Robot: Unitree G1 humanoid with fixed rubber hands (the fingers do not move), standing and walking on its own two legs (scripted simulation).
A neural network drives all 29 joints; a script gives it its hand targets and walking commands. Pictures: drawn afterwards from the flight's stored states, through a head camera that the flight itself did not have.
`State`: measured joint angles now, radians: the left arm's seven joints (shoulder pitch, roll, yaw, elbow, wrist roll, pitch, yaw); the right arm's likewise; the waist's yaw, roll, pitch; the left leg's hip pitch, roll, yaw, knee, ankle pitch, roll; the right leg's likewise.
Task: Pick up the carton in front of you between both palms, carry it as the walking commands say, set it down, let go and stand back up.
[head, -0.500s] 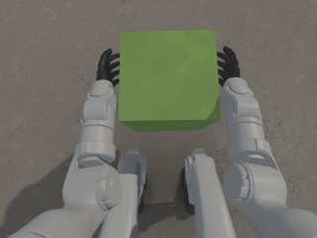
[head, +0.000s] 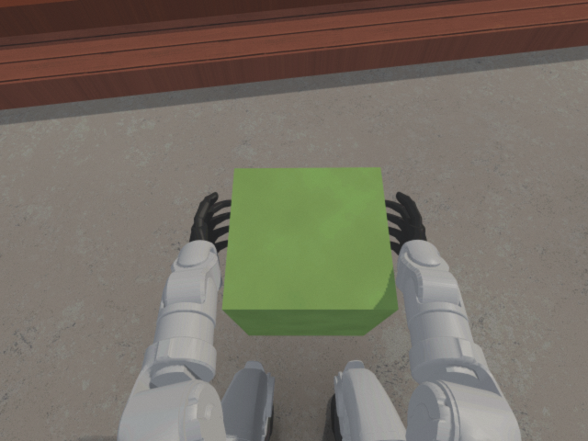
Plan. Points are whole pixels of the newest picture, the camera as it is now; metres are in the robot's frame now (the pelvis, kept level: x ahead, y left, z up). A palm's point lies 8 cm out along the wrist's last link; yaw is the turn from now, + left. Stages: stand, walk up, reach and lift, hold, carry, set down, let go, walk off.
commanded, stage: reach and lift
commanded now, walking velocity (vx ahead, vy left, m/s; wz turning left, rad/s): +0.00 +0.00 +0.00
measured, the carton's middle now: (306, 261) +0.37 +0.00 -0.10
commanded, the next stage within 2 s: hold in 1.52 s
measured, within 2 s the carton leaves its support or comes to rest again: neither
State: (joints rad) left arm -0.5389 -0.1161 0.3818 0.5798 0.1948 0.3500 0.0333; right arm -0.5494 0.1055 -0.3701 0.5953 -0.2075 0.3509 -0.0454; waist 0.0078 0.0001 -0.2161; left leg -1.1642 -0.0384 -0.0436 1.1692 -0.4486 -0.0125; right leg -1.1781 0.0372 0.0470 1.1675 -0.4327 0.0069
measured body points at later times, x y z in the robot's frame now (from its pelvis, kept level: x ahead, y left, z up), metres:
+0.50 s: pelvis +0.03 +0.00 +0.10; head +0.02 +0.00 +0.55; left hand +0.34 +0.15 +0.11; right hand +0.34 -0.15 +0.11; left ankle +0.05 +0.12 -0.63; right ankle +0.06 -0.12 -0.63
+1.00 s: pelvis +0.02 +0.00 +0.11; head +0.01 +0.00 +0.56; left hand +0.34 +0.15 +0.13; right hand +0.34 -0.15 +0.13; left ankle +0.05 +0.12 -0.63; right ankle +0.06 -0.12 -0.63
